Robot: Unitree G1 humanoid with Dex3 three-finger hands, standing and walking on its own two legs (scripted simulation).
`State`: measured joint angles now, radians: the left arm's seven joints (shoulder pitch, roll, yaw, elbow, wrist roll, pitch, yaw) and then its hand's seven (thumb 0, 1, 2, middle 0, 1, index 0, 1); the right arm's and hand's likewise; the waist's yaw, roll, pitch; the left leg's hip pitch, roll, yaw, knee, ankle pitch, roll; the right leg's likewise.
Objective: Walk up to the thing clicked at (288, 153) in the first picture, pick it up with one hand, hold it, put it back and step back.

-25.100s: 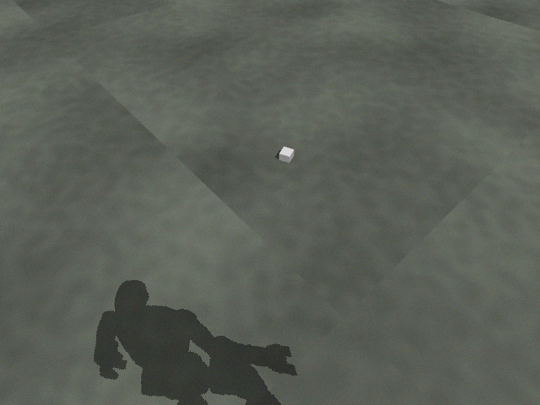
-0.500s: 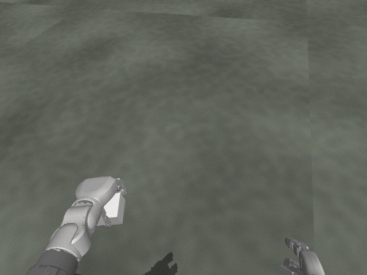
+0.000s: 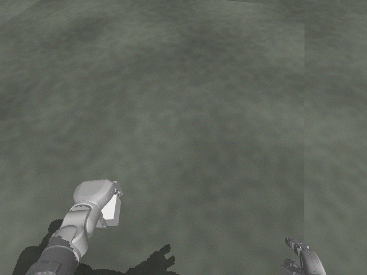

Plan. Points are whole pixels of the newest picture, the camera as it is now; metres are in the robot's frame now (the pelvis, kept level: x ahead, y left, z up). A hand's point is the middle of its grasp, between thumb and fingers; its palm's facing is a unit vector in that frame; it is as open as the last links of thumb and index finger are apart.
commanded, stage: crouch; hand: left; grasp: from above
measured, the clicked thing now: (105, 210) +0.30 +0.22 -0.11
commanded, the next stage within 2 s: lower in 1.80 s
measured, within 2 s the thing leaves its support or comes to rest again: neither
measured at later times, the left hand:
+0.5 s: hand (122, 209) +0.38 +0.24 -0.31, palm faces -0.41 +0.04 -0.91, open 9.3 cm
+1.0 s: hand (131, 215) +0.41 +0.25 -0.50, palm faces -0.44 -0.01 -0.90, open 9.4 cm
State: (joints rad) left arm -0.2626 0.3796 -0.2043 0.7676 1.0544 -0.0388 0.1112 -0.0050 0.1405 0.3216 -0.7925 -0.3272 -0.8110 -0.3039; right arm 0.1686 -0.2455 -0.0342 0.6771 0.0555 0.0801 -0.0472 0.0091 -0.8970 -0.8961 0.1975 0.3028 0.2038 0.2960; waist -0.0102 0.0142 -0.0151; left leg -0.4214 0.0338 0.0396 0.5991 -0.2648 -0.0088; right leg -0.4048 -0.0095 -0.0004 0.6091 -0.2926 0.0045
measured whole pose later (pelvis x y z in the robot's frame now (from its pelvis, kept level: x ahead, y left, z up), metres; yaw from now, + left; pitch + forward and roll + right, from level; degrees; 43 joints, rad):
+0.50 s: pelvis -0.06 +0.01 -0.20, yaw -2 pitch +31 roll -3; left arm -0.76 0.46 -0.07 1.24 1.15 -0.02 0.35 -0.01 0.13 0.33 -0.80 -0.34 -0.81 -0.32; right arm 0.25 -0.24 -0.06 0.75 -0.04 0.00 -0.02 0.01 -0.91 -0.90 0.20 0.30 0.20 0.30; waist -0.14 0.05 -0.19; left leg -1.60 0.06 -0.01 1.63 -0.57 0.01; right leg -1.55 0.00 -0.02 1.60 -0.59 0.02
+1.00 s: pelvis -0.07 +0.01 -0.34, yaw -4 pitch +38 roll -6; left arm -0.95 0.63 0.03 1.34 1.22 -0.10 0.35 0.00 0.18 0.28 -0.78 -0.27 -0.80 -0.24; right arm 0.15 -0.24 -0.01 0.73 -0.10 -0.06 0.07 0.00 -0.90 -0.90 0.20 0.30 0.21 0.30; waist -0.20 0.01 -0.13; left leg -2.12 0.05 -0.08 2.10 -0.66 0.01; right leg -2.04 0.01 -0.06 2.06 -0.69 0.02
